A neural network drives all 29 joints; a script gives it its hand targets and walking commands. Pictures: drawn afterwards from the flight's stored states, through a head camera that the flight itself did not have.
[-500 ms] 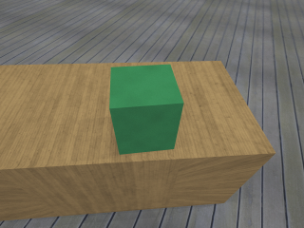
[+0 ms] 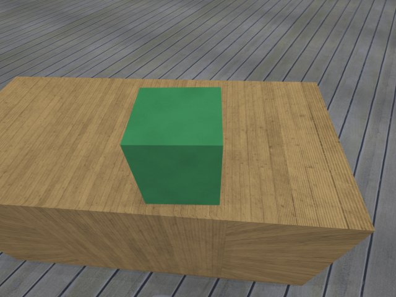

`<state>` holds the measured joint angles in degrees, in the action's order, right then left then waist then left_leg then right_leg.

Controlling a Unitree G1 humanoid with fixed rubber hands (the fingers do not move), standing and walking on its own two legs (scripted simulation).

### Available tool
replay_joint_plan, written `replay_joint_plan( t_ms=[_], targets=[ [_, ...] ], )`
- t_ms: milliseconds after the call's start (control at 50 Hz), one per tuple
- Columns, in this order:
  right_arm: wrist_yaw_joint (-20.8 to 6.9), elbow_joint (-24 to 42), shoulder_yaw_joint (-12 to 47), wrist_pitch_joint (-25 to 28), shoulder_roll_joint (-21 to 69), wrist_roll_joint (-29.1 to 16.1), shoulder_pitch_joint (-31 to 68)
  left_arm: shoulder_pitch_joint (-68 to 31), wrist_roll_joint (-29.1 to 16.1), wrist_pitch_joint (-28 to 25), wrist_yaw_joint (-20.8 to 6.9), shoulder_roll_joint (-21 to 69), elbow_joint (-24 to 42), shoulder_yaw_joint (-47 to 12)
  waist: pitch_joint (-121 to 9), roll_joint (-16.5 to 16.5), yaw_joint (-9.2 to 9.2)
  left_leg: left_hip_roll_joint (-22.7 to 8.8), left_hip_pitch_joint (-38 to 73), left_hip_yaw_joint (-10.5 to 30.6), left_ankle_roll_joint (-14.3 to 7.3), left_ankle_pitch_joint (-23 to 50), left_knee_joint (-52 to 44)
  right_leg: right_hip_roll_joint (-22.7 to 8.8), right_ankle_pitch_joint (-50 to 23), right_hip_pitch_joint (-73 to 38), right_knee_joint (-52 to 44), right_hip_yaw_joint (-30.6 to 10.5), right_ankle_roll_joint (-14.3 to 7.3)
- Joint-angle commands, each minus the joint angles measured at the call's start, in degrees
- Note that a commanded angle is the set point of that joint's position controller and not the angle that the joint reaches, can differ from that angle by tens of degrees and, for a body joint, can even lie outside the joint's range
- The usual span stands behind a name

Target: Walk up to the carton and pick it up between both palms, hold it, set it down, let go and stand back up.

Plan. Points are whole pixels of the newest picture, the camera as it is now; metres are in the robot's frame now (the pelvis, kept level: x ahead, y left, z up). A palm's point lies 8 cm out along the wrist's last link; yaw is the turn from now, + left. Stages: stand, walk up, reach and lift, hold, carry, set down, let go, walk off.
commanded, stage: walk up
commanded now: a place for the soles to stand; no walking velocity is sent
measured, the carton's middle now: (181, 148) +0.49 +0.06 -0.01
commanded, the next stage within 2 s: none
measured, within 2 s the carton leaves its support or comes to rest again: neither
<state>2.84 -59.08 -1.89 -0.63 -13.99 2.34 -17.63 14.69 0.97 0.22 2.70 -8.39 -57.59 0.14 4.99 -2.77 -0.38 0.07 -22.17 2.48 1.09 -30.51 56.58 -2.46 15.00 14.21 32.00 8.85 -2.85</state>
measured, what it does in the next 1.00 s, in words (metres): steps on the spot: left foot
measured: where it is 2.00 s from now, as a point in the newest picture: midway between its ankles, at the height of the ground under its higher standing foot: outside the picture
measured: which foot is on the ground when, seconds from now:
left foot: up 0.00-0.26, down 0.28-1.00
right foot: down 0.00-1.00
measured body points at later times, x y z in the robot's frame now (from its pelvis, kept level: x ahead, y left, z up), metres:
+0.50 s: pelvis +0.02 +0.03 +0.00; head +0.02 +0.03 +0.45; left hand +0.01 +0.26 -0.15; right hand +0.07 -0.20 -0.15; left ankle +0.00 +0.14 -0.73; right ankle +0.03 -0.08 -0.73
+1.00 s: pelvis +0.01 +0.04 +0.00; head +0.02 +0.05 +0.45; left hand -0.03 +0.28 -0.15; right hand +0.04 -0.20 -0.15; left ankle +0.00 +0.14 -0.73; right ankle +0.03 -0.09 -0.73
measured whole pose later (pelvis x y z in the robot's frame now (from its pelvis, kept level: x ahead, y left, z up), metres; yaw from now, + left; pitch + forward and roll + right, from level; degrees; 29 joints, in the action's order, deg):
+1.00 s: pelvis +0.01 +0.04 +0.00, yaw +9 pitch -1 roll -1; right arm 1.6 -61.8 2.7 1.1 -11.7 -0.3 -18.7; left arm 16.6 1.3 0.4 0.8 -12.4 -62.3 -4.1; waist 2.6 -0.4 -0.1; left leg 1.6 -12.1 1.7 -1.6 -15.6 29.2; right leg -6.7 14.4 10.3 27.3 14.4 1.3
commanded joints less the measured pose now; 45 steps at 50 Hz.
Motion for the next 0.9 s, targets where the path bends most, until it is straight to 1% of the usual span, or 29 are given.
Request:
replay_joint_plan(
  t_ms=[0, 20, 40, 60, 100, 140, 160, 180, 200, 220, 240, 260, 280, 300, 320, 340, 380, 400, 440, 520, 580, 620, 640, 660, 680, 700, 780, 820, 880],
  targets=[
    [-0.1, 0.3, -0.1, -0.9, -1.7, -0.3, -6.4, 3.1, 0.8, -1.7, 0.6, -9.8, 3.0, 1.4, -1.1, 9.6, 0.77, -2.3, -2.9, 1.1, 0.3, 5.2, -1.3, -15.0, -14.6, -5.5, -14.2, -14.8, -3.4],
    [-0.1, 0.8, 0.0, -1.1, -1.8, -0.2, -4.7, 3.8, 0.7, -1.8, 0.6, -9.8, 3.0, 1.4, -0.9, 9.7, 0.48, -2.6, -2.9, 1.0, 0.3, 5.3, -2.7, -15.7, -13.0, -5.1, -14.6, -14.8, -3.5],
    [-0.1, 0.8, 0.1, -1.2, -2.0, -0.3, -4.0, 3.8, 0.9, -1.7, 0.5, -9.7, 3.2, 1.3, -0.5, 9.4, 0.56, -2.6, -2.4, 0.6, 0.2, 4.8, -3.3, -16.1, -10.5, -4.2, -14.8, -14.3, -4.4],
    [-0.2, 1.1, 0.3, -1.2, -1.8, -0.1, -2.5, 4.2, 0.9, -1.7, 0.5, -10.1, 3.1, 1.3, -0.2, 8.3, 0.03, -2.9, -2.4, 0.6, 0.2, 4.4, -5.2, -16.2, -8.9, -4.2, -14.7, -14.4, -4.6],
    [-0.3, 1.5, 0.6, -1.0, -1.4, -0.4, -1.0, 3.2, 1.2, -1.5, 0.3, -10.7, 3.5, 1.1, 0.1, 9.5, -0.03, -2.9, -0.4, -0.1, 0.0, 3.1, -9.9, -15.8, -5.3, -2.9, -14.3, -12.6, -5.6],
    [-0.3, 1.2, 1.0, -0.4, -1.1, -0.7, -0.8, 3.5, 1.3, -1.4, 0.0, -11.8, 3.4, 1.2, 0.4, 9.8, -0.05, -2.9, 1.4, -1.5, -0.3, 3.5, -13.3, -15.8, -6.3, -2.0, -13.2, -11.6, -6.0],
    [-0.3, 1.2, 0.9, -0.2, -1.3, -0.6, -0.8, 4.0, 1.4, -1.3, -0.2, -12.0, 3.4, 1.1, -0.2, 9.6, -0.33, -2.6, 2.5, -2.4, -0.5, 4.7, -15.5, -15.9, -8.7, -2.5, -12.0, -11.2, -5.5],
    [-0.3, 1.1, 1.0, 0.1, -0.9, -0.7, -1.3, 4.1, 1.4, -1.1, -0.4, -12.4, 3.1, 0.9, -0.8, 9.5, 0.19, -2.3, 5.0, -3.2, -1.1, 7.8, -19.7, -15.7, -9.9, -1.9, -10.7, -10.3, -5.5],
    [-0.2, 0.8, 1.3, 0.7, -0.6, -0.8, -2.2, 3.1, 1.3, -1.0, -0.7, -12.6, 3.3, 0.7, -1.8, 8.8, 1.19, -2.6, 8.2, -3.2, -1.6, 14.5, -25.7, -14.7, -12.4, -1.3, -8.5, -8.2, -5.0],
    [-0.2, 0.4, 1.3, 1.3, -1.3, -1.0, -3.9, 1.9, 1.3, -0.8, -1.0, -12.4, 3.6, 0.2, -3.0, 6.7, 1.98, -3.0, 12.3, -2.7, -1.8, 22.6, -30.3, -13.6, -13.8, 0.0, -5.9, -6.0, -3.8],
    [-0.2, -0.4, 1.3, 1.8, -2.2, -1.0, -4.3, 1.7, 0.9, -0.8, -1.4, -11.1, 3.9, -0.2, -4.4, 3.3, 1.99, -4.9, 15.0, 0.4, -2.8, 30.3, -29.5, -11.5, -14.0, 1.1, -3.0, -4.0, -2.1],
    [-0.1, 0.1, 1.0, 2.1, -4.5, -1.0, -3.3, 3.4, 0.4, -1.0, -1.7, -9.8, 3.9, -0.8, -5.3, 0.1, 0.59, -8.2, 16.4, 5.5, -4.8, 39.1, -28.5, -8.8, -12.0, 2.4, -0.4, -2.2, -0.1],
    [-0.1, 0.3, 0.7, 2.1, -6.1, -1.5, -2.7, 5.2, 0.3, -1.0, -1.9, -7.9, 3.7, -1.6, -7.3, -2.0, -0.08, -10.6, 16.3, 9.1, -6.9, 40.6, -29.2, -5.8, -4.9, 1.5, 0.2, -1.8, 1.0],
    [-0.3, 0.5, 0.2, 1.9, -8.1, -2.5, 0.0, 5.4, 0.0, -0.6, -1.7, -5.4, 3.3, -2.2, -5.9, -3.7, -0.73, -11.8, 7.6, 10.2, -9.0, 31.9, -31.7, -3.7, 1.6, -4.1, -2.5, -2.3, 1.2],
    [-0.6, 0.2, 0.6, 1.8, -7.3, -2.8, 1.3, 4.5, 0.3, -0.4, -1.5, -6.4, 2.9, -1.9, -3.8, -2.8, -0.98, -10.3, 3.6, 9.6, -8.5, 24.3, -33.6, -4.4, 1.3, -7.4, -4.9, -3.4, 1.1],
    [-0.8, 0.3, 1.3, 1.7, -6.1, -3.1, 1.9, 3.9, 0.3, -0.5, -1.5, -7.9, 2.6, -1.6, -2.8, -2.7, -0.74, -8.4, 2.1, 7.4, -6.8, 22.3, -34.1, -5.4, -0.9, -8.7, -5.7, -3.8, 1.1],
    [-0.7, 0.1, 2.2, 1.9, -4.4, -2.5, 1.0, 4.0, 0.4, -0.8, -1.7, -9.8, 1.5, -1.3, -1.5, -0.9, -0.29, -6.6, 4.9, 4.5, -5.1, 27.8, -32.1, -7.0, -5.9, -7.1, -7.1, -3.5, 0.4],
    [-0.7, -0.1, 2.5, 2.1, -4.0, -2.5, -0.2, 4.6, 0.3, -1.1, -1.8, -9.9, 1.0, -1.5, -2.1, 0.4, -0.17, -6.7, 6.1, 4.5, -4.9, 30.1, -31.2, -7.1, -7.1, -6.6, -7.4, -3.1, 0.1],
    [-0.7, -0.7, 2.4, 2.5, -4.4, -2.4, -1.5, 4.7, 0.5, -1.2, -1.7, -9.5, 0.7, -1.8, -2.7, 0.6, 0.07, -6.9, 7.4, 5.0, -5.0, 32.6, -30.9, -7.0, -7.3, -6.9, -7.6, -2.5, 0.0],
    [-0.9, -1.0, 2.8, 2.5, -4.3, -2.7, -1.3, 4.6, 0.0, -0.9, -1.6, -9.3, 0.0, -2.3, -0.4, 0.4, -0.20, -6.5, 4.7, 5.4, -5.1, 27.2, -33.2, -6.8, -3.7, -7.4, -8.7, -2.2, 0.0],
    [-0.9, -1.4, 3.0, 2.5, -4.5, -2.6, -2.1, 4.6, 0.3, -0.7, -1.5, -10.0, -0.8, -2.4, 0.1, 1.6, -0.08, -6.0, 3.4, 5.3, -4.9, 25.5, -33.7, -7.1, -2.4, -8.2, -9.3, -2.2, -0.1],
    [-0.9, -1.3, 2.9, 2.6, -5.4, -2.6, -2.3, 4.2, 0.2, -0.6, -1.6, -10.1, -1.1, -2.6, -0.3, 2.0, 0.05, -6.0, 3.9, 6.1, -4.9, 24.8, -34.5, -7.0, -1.2, -8.0, -9.5, -1.9, -0.1],
    [-0.9, -1.4, 2.9, 2.7, -5.7, -2.6, -2.8, 4.2, 0.2, -0.6, -1.7, -10.0, -1.1, -2.7, -0.6, 0.6, 0.32, -6.0, 3.7, 6.3, -5.1, 24.4, -34.8, -7.1, -0.8, -8.3, -9.2, -2.0, 0.1],
    [-0.9, -1.5, 3.0, 2.6, -5.5, -2.7, -2.7, 3.9, 0.2, -0.6, -1.7, -10.2, -1.3, -2.8, 0.2, 1.3, -0.07, -5.9, 3.1, 6.7, -5.0, 24.8, -35.0, -6.8, -0.9, -8.3, -9.3, -1.8, 0.2],
    [-1.0, -1.5, 3.1, 2.6, -5.4, -2.8, -2.9, 4.1, 0.1, -0.6, -1.6, -10.2, -1.4, -2.8, 0.1, 0.3, 0.03, -5.7, 2.6, 6.4, -5.0, 24.4, -35.2, -7.0, -0.7, -8.5, -9.2, -1.9, 0.1],
    [-1.0, -1.4, 3.2, 2.7, -5.4, -2.8, -2.8, 4.4, 0.1, -0.6, -1.6, -10.2, -1.6, -2.9, 0.4, 0.9, -0.17, -5.7, 2.4, 6.8, -5.2, 23.8, -35.5, -6.8, -0.6, -8.5, -9.3, -2.0, 0.0],
    [-1.0, -1.4, 3.2, 2.8, -5.5, -2.6, -3.5, 4.8, 0.2, -0.8, -1.6, -10.9, -2.4, -2.8, -1.2, -0.1, -0.24, -5.0, 3.1, 6.5, -4.9, 26.0, -34.7, -7.2, -1.4, -9.3, -9.2, -1.9, -0.2],
    [-0.9, -1.1, 3.1, 2.7, -5.9, -2.5, -4.2, 4.5, 0.3, -0.7, -1.6, -11.0, -2.7, -2.8, -1.8, 0.7, 0.19, -5.1, 3.1, 7.0, -5.0, 26.0, -34.7, -7.3, -1.1, -9.5, -8.9, -1.5, 0.0],
    [-0.8, -0.7, 3.0, 2.6, -6.4, -2.6, -3.9, 4.6, 0.3, -0.5, -1.6, -10.8, -3.0, -3.0, -0.8, 0.1, -0.07, -5.1, 2.4, 7.9, -5.2, 23.6, -35.8, -7.1, 0.4, -8.6, -8.7, -1.6, 0.1]
  ],
)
